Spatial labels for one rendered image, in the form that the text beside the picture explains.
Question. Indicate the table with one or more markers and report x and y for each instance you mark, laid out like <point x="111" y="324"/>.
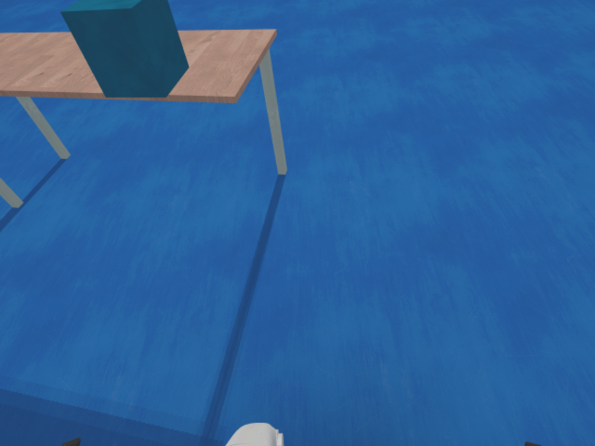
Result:
<point x="221" y="64"/>

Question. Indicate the carton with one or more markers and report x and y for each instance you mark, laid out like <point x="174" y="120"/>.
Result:
<point x="131" y="46"/>

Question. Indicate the robot left thigh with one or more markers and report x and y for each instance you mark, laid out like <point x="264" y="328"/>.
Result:
<point x="256" y="434"/>

